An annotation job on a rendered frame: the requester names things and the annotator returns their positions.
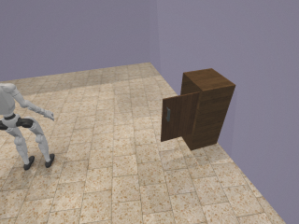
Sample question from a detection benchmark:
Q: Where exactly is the right robot hand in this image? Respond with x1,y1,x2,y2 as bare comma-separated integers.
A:
43,110,54,121

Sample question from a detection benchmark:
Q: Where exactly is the right robot shin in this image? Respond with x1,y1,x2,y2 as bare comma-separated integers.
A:
38,135,50,161

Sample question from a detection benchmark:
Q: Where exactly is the right robot forearm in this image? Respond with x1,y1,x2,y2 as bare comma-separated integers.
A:
25,100,47,115

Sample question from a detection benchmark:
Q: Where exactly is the handle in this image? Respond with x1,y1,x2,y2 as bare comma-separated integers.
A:
166,107,171,122

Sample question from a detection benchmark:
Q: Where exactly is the left robot thigh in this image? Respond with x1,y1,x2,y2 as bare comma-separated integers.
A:
0,118,25,146

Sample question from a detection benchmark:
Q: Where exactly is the robot right upper arm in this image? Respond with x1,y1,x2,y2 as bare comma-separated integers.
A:
1,83,28,108

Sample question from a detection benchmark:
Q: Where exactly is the cupboard door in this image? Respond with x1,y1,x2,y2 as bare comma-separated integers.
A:
161,91,200,142

